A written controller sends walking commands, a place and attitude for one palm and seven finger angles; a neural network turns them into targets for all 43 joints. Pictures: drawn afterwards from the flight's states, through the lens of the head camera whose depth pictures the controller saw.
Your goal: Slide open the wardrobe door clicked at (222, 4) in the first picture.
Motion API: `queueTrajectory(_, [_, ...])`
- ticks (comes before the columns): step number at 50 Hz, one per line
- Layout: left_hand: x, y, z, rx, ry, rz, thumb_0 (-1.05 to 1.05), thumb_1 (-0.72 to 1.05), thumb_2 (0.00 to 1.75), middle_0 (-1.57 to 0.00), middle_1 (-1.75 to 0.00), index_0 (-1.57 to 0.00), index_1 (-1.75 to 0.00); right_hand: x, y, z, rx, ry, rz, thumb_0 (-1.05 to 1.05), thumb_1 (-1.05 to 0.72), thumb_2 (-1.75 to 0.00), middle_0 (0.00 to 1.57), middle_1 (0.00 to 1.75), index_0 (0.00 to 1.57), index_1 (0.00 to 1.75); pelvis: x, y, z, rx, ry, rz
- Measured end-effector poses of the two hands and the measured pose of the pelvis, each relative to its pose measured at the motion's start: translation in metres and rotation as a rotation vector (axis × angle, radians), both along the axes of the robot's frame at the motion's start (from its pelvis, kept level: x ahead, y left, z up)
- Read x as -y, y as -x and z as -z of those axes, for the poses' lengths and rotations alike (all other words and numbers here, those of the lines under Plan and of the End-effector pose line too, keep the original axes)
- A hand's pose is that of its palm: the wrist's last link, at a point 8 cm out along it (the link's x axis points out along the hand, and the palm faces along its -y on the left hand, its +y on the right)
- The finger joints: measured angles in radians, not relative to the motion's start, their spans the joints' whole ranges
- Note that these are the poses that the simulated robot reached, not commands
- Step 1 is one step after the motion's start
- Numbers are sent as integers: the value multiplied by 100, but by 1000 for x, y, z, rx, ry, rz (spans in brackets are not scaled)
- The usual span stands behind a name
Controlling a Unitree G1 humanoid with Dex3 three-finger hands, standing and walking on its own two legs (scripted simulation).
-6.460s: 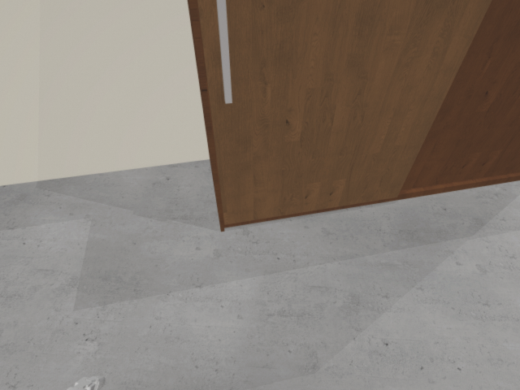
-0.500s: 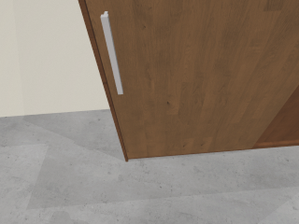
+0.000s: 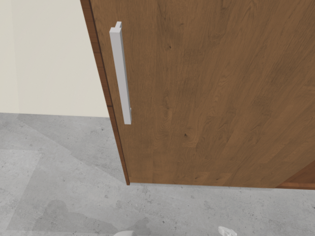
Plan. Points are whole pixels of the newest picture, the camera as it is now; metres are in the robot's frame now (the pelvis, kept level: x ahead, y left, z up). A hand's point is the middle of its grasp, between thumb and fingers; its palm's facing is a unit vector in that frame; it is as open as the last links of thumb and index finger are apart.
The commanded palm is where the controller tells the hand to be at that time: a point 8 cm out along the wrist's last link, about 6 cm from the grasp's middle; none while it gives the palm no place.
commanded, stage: come to a stop and stand still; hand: left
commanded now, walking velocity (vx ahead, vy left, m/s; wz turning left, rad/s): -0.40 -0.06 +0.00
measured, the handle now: (124, 81) +0.47 +0.16 +0.13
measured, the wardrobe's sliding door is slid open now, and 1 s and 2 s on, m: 0.00 0.00 0.00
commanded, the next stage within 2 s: look again from close up in 1.40 s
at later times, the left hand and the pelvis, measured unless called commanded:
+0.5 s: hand out of the picture +0.04 +0.12 -0.14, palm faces +0.04 -0.96 -0.29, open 7.4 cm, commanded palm none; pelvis -0.01 -0.08 +0.01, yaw -1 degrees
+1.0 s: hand out of the picture -0.06 +0.19 -0.17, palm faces +0.10 -0.97 -0.21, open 7.4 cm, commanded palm none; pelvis -0.05 -0.01 +0.02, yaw +1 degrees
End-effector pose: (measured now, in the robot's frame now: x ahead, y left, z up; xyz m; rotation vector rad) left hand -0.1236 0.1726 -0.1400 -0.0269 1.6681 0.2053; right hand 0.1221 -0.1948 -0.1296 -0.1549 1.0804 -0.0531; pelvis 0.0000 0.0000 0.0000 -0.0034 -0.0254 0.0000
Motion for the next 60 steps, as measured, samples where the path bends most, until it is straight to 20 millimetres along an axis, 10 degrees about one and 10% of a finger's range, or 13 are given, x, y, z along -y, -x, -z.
queueTrajectory(11, [-42, -145, -6, 288, -134, 111, 1, 91, 90, -19, -30, -19, -30, 45, 13, -12, -72, 65, 81, -4, -94, -90, 21, 30, 20, 30, 19, -2, -12, 4, 5, 5])
queueTrajectory(17, [-31, -180, -18, 431, -205, 147, 0, 91, 90, -19, -30, -19, -30, 95, 36, 0, -105, 69, 100, -2, -92, -90, 20, 30, 20, 30, 51, 6, -4, 7, -3, 3])
queueTrajectory(30, [15, -136, -43, 386, -205, 154, 1, 90, 90, -20, -30, -20, -30, 133, 110, 5, -256, 22, 113, 0, -91, -90, 20, 30, 20, 30, 77, 20, -21, -19, -62, -6])
queueTrajectory(44, [-42, -49, -6, 228, -143, 66, 1, 90, 90, -20, -30, -20, -30, 72, 114, -6, -180, 86, 58, 0, -91, -90, 20, 30, 20, 30, 25, 49, -8, -22, -9, -20])
queueTrajectory(60, [-56, -75, -12, 283, -102, 144, 1, 92, 90, -19, -30, -19, -30, 25, 149, -3, -226, 54, 118, 0, -94, -90, 20, 30, 20, 30, -8, 53, -17, -2, -4, 0])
